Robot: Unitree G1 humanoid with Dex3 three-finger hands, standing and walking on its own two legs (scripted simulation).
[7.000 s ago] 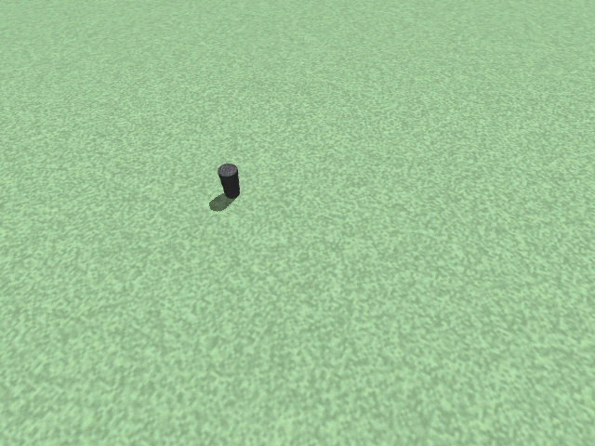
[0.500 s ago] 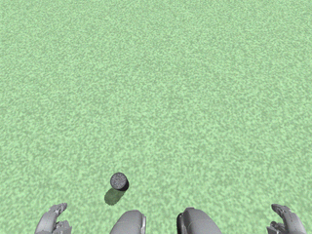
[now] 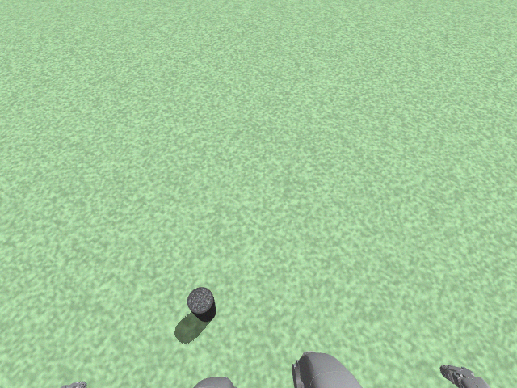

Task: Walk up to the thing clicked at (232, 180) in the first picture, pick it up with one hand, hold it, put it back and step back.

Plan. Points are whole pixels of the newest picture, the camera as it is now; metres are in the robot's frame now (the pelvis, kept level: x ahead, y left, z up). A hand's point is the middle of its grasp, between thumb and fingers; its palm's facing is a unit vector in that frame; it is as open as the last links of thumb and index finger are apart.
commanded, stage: walk up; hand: left
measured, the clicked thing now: (203, 306) +0.43 +0.21 -0.68
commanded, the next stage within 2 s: none
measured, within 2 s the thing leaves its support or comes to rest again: neither
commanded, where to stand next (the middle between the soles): +0.08 +0.01 m, yaw -3 degrees
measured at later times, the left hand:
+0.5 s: hand out of the picture +0.02 +0.28 -0.13, palm faces -0.01 -0.92 -0.40, open 7.4 cm
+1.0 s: hand out of the picture +0.02 +0.28 -0.14, palm faces -0.08 -0.85 -0.53, open 7.4 cm
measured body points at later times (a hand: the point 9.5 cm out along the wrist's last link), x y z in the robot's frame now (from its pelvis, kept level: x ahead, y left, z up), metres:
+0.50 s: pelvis +0.03 +0.00 +0.01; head +0.05 +0.00 +0.45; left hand +0.02 +0.33 -0.11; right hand +0.09 -0.32 -0.11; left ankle +0.16 +0.13 -0.70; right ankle -0.06 -0.10 -0.72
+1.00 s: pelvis -0.04 -0.01 -0.03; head +0.00 -0.06 +0.42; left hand +0.02 +0.33 -0.10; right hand +0.10 -0.33 -0.16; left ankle +0.09 +0.13 -0.68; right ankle -0.02 -0.13 -0.72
